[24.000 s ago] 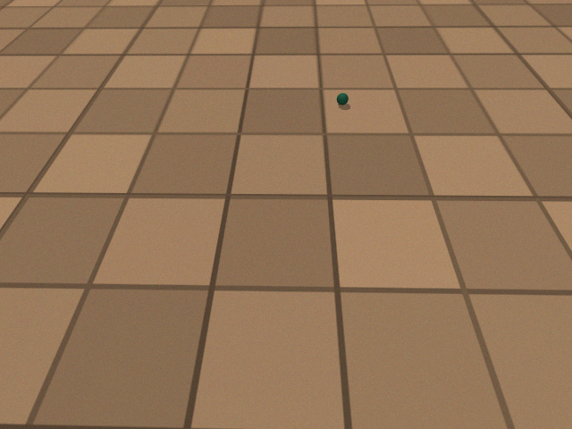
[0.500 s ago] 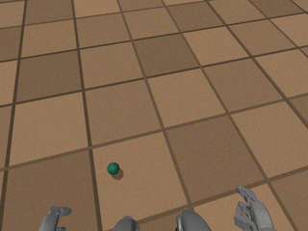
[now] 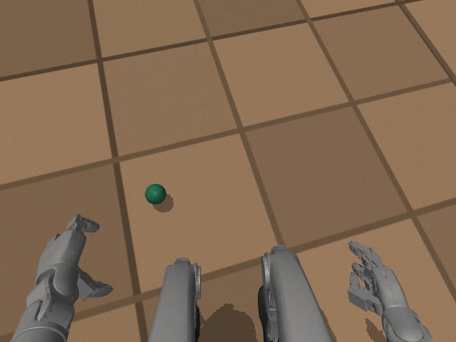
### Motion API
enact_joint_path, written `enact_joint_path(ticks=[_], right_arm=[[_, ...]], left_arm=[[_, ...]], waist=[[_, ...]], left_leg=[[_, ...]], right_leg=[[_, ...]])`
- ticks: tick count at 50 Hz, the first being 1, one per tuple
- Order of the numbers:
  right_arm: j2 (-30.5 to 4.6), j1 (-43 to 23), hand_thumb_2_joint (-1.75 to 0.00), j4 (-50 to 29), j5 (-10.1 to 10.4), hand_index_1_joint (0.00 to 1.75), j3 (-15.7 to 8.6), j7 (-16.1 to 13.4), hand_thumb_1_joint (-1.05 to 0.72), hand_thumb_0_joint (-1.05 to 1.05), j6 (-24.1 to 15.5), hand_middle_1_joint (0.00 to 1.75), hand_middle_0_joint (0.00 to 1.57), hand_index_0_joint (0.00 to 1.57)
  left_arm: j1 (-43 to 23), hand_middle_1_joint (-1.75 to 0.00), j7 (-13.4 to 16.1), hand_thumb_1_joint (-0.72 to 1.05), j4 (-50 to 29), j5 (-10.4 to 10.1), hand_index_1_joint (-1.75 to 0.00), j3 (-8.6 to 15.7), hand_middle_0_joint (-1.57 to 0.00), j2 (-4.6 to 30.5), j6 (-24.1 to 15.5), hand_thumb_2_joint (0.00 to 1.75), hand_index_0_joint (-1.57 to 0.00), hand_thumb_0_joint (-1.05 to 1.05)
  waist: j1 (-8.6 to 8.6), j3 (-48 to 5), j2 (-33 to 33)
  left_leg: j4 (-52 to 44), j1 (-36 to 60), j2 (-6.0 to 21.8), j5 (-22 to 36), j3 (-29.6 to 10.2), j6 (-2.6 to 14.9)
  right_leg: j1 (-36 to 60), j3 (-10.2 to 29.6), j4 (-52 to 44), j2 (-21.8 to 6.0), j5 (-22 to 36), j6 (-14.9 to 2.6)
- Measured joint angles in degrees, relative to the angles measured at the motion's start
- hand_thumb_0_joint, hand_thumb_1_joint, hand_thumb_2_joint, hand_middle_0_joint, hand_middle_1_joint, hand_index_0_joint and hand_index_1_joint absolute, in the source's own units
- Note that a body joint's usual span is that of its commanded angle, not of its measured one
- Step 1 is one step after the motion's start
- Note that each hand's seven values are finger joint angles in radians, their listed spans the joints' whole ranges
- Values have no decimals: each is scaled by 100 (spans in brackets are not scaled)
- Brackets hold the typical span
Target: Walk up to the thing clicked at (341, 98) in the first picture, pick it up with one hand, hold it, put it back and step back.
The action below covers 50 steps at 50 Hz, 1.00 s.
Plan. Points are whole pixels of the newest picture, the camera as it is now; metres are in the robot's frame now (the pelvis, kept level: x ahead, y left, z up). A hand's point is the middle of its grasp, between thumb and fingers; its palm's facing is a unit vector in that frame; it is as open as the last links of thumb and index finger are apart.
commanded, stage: rise first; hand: left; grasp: from above
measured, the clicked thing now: (155, 194) +0.53 +0.23 -0.52
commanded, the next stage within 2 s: none
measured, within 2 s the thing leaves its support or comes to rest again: neither
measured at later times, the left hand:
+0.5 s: hand (112, 223) +0.38 +0.29 -0.30, palm faces -0.48 -0.15 -0.86, open 13.9 cm
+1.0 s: hand (121, 209) +0.43 +0.29 -0.36, palm faces -0.47 -0.01 -0.88, open 14.0 cm
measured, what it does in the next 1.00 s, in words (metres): lowers itself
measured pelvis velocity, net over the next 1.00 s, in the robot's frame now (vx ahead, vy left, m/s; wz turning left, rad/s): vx -0.05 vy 0.02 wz -0.07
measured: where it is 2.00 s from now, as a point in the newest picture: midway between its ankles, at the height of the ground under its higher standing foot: outside the picture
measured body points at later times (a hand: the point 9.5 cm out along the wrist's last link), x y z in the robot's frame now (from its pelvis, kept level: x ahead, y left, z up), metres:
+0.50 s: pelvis -0.05 +0.01 -0.16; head +0.17 +0.04 +0.23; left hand +0.40 +0.30 -0.25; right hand +0.02 -0.28 -0.28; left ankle +0.03 +0.13 -0.53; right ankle +0.07 -0.14 -0.53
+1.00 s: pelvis -0.05 +0.02 -0.20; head +0.20 +0.08 +0.17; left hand +0.45 +0.29 -0.31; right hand -0.02 -0.26 -0.30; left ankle +0.03 +0.13 -0.53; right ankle +0.07 -0.13 -0.53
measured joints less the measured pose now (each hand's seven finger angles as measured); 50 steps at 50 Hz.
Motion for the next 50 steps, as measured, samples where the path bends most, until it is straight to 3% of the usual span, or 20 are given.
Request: enact_joint_path(ticks=[6,14,22,30,37,43,50], right_arm=[[-70,-45,-89,267,-42,30,-72,121,-85,0,113,30,20,20],[-38,55,-89,545,-167,30,-59,245,-87,0,356,30,20,20],[19,185,-90,700,-328,30,20,326,-89,0,639,30,20,20],[62,277,-90,765,-463,30,146,446,-90,0,915,30,20,20],[58,327,-90,787,-577,30,241,562,-90,0,1026,30,20,20],[53,346,-90,785,-658,30,321,641,-90,0,1062,30,20,20],[52,329,-90,755,-769,30,415,698,-90,0,1042,30,20,20]], left_arm=[[-1096,-110,123,-48,729,790,-108,32,-7,230,-447,96,-8,0],[-2460,-110,276,-47,1905,1777,-107,160,-7,840,-1158,97,-9,0],[-3280,-108,572,-48,2657,2576,-106,182,-7,1336,-1651,99,-9,0],[-3894,-104,1051,-48,3401,3325,-102,103,-7,1650,-1795,99,-9,0],[-4274,-101,1313,-49,3903,3852,-99,77,-8,1837,-1826,99,-9,0],[-4539,-100,1476,-49,4181,4171,-99,29,-8,1982,-1923,99,-9,0],[-4791,-100,1699,-49,4470,4364,-98,80,-8,2134,-1940,99,-9,0]], waist=[[-31,46,71],[-163,289,69],[-427,522,39],[-735,525,29],[-933,523,41],[-1033,566,18],[-1137,650,-25]], left_leg=[[948,-1156,-45,-95,-28,-47],[2056,-2398,-108,-94,-119,-85],[2830,-3180,-193,-25,-222,-65],[3245,-3640,-271,-4,-270,31],[3469,-3904,-309,-31,-257,119],[3619,-4082,-321,-53,-252,159],[3783,-4238,-324,-99,-278,169]], right_leg=[[-1177,13,925,4,-55,-13],[-2403,-23,1936,19,26,-5],[-3070,-82,2534,9,146,79],[-3382,-121,2802,-25,149,110],[-3567,-114,2959,-43,104,113],[-3713,-111,3074,-44,77,112],[-3856,-126,3205,-32,56,164]])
